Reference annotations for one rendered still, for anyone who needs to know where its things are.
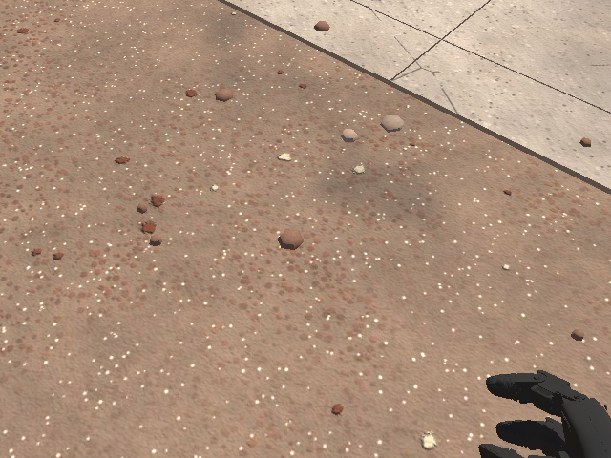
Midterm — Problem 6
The right robot hand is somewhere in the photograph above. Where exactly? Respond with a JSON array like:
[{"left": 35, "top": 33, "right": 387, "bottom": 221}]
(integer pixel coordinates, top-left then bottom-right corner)
[{"left": 479, "top": 370, "right": 611, "bottom": 458}]

